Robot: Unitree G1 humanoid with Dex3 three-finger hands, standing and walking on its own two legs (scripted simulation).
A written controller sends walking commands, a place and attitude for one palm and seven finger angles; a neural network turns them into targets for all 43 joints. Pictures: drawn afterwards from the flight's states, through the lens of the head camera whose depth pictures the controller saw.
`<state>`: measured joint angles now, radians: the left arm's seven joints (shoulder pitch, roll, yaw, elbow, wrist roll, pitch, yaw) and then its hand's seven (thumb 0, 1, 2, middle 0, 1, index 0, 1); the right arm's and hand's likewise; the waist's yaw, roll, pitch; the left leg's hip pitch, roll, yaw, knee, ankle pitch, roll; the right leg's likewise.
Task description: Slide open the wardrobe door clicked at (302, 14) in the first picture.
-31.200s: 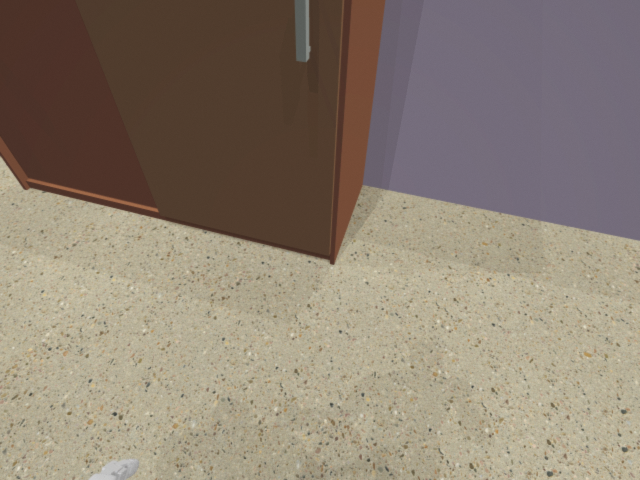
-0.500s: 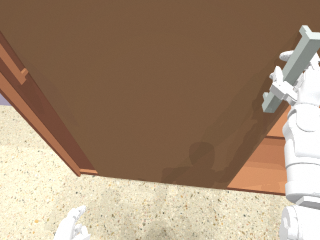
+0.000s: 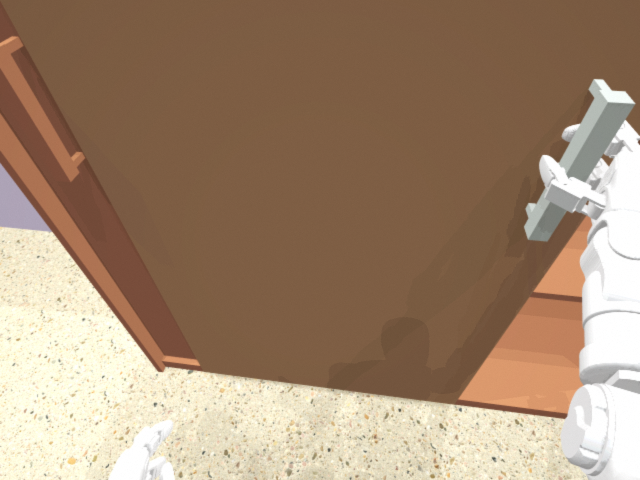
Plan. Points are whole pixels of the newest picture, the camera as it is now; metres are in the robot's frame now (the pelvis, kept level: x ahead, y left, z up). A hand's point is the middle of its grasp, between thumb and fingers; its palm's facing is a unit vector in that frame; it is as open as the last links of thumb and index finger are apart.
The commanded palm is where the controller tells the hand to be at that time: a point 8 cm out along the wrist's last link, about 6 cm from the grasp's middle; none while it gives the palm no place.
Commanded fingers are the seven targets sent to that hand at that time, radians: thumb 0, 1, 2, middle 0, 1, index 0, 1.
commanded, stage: loosen the grip on the handle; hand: right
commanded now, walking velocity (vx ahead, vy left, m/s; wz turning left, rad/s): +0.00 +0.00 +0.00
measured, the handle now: (564, 166) +0.47 -0.27 +0.18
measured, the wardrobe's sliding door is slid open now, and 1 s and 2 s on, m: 0.61 0.60 0.60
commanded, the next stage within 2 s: slip the hand off the handle in 0.44 s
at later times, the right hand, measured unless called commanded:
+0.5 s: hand (553, 185) +0.43 -0.24 +0.18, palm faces +0.32 +0.94 -0.14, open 14.1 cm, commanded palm +0.40 -0.28 +0.18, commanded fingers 0.00 0.55 -0.20 0.25 1.15 0.25 1.15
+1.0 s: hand (621, 196) +0.42 -0.32 +0.18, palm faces +0.45 +0.88 -0.16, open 14.5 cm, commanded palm +0.38 -0.35 +0.17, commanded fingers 0.00 0.55 -0.20 0.25 1.15 0.25 1.15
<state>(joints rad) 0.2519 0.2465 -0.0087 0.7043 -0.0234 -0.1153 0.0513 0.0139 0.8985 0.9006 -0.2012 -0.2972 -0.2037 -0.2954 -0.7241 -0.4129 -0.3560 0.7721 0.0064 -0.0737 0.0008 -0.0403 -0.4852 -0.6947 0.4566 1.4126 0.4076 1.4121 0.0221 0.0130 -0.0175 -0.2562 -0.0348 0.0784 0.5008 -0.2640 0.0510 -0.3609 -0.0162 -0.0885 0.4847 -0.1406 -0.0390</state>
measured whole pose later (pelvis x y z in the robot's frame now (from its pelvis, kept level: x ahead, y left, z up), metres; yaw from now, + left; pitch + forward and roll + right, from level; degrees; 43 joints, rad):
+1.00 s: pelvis +0.02 +0.00 +0.00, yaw +1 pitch +3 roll +1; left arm 0.28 0.26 -0.04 0.67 -0.04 -0.08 0.12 0.01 0.90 0.90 -0.20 -0.30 -0.20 -0.30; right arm -0.52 -0.53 -0.44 0.60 0.06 -0.05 0.01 -0.01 0.55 -0.20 0.34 1.19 0.29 1.17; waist 0.01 0.00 -0.04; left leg -0.28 -0.05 0.06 0.55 -0.32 0.05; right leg -0.40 -0.01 -0.06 0.57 -0.22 -0.04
